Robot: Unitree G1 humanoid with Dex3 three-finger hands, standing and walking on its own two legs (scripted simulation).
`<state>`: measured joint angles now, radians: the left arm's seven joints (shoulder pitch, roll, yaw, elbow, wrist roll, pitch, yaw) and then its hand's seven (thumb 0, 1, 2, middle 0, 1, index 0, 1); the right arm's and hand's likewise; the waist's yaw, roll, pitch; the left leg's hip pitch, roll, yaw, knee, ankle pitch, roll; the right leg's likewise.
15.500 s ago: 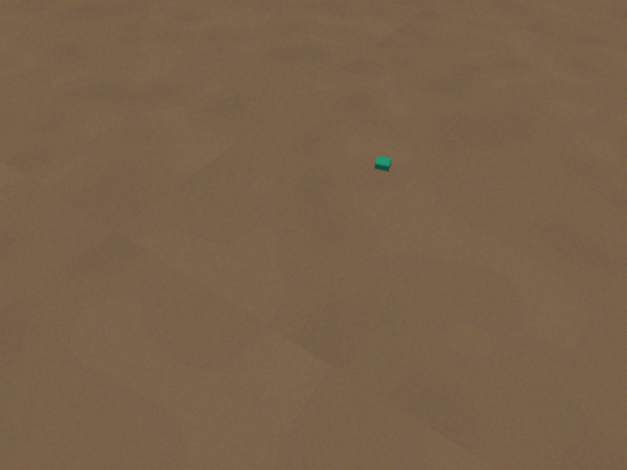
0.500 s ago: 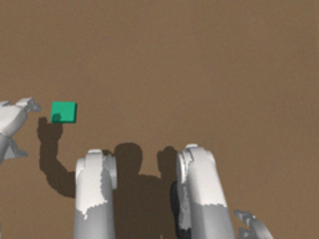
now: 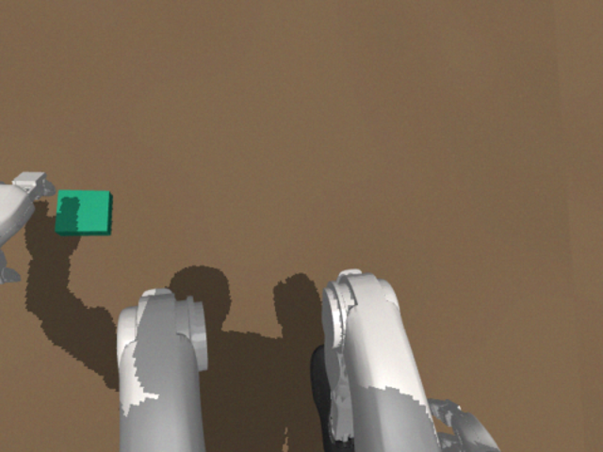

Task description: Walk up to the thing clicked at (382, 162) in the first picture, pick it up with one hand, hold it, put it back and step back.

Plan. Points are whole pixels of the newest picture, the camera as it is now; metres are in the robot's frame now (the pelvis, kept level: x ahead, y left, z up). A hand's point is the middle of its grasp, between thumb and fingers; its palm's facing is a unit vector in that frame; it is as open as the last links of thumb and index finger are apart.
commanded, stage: rise first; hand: left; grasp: from above
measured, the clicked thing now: (85, 213) +0.48 +0.30 -0.32
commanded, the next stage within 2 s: none
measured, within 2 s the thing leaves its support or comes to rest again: neither
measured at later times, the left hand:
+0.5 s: hand (28, 227) +0.42 +0.33 -0.19, palm faces -0.47 -0.06 -0.88, open 12.9 cm
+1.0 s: hand (32, 227) +0.42 +0.33 -0.21, palm faces -0.45 -0.09 -0.89, open 12.9 cm
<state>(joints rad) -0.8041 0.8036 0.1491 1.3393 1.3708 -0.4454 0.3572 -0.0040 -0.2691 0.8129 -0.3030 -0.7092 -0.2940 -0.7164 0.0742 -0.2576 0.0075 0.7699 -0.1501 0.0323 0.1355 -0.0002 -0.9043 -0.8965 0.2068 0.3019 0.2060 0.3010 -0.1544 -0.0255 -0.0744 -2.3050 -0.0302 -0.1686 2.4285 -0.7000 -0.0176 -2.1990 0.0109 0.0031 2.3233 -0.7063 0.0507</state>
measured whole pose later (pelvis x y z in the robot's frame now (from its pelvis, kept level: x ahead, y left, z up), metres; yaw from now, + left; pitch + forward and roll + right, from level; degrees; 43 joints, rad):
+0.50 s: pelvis +0.00 +0.00 -0.02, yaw -1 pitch +33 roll -10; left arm -0.88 0.84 0.17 1.48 1.39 -0.38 0.45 0.00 -0.29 0.82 -0.27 -0.81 -0.28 -0.80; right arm 0.09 -0.25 0.04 0.78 -0.20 -0.01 0.15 0.00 -0.91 -0.90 0.21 0.30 0.21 0.30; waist -0.21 -0.03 -0.05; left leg -2.36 -0.03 -0.18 2.49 -0.71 -0.02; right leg -2.26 0.02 0.00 2.38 -0.71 0.06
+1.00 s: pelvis +0.00 +0.00 -0.02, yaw -2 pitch +32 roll -11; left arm -0.91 0.88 0.17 1.53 1.42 -0.41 0.49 0.00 -0.32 0.85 -0.27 -0.82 -0.27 -0.82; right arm 0.07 -0.27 0.08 0.78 -0.22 0.00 0.15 0.00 -0.91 -0.90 0.21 0.30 0.20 0.30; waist -0.23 -0.05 -0.03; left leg -2.37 -0.03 -0.20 2.51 -0.71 -0.02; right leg -2.26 0.03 -0.01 2.39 -0.71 0.06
